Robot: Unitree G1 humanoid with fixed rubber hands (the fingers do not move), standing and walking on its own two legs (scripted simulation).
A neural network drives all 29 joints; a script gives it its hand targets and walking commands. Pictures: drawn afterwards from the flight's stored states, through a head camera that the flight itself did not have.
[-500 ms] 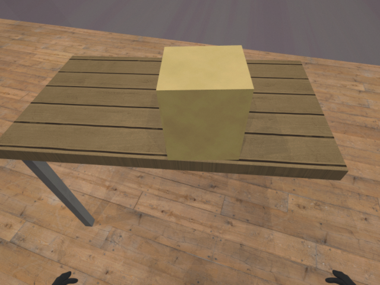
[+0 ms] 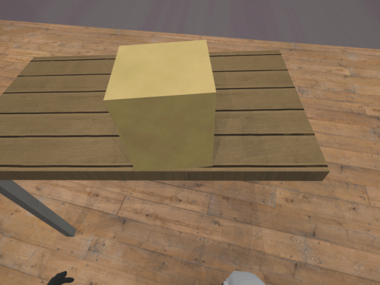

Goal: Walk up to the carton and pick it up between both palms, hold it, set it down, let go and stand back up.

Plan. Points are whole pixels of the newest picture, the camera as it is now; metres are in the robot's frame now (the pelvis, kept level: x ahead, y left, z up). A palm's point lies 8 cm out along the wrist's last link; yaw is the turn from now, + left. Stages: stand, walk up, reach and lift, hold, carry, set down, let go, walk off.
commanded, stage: walk up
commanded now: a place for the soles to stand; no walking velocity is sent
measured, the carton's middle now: (168, 109) +0.50 +0.05 +0.08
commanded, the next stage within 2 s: reach and lift in 1.66 s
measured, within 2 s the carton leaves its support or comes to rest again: neither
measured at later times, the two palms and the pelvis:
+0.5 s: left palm (52, 256) +0.21 +0.33 -0.07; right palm (332, 240) +0.20 -0.29 -0.06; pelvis +0.08 +0.02 +0.01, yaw -1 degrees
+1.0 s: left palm (39, 283) +0.16 +0.35 -0.08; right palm (327, 252) +0.18 -0.28 -0.08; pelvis +0.08 +0.03 +0.03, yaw -1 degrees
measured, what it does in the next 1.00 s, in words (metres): steps on the spot: left foot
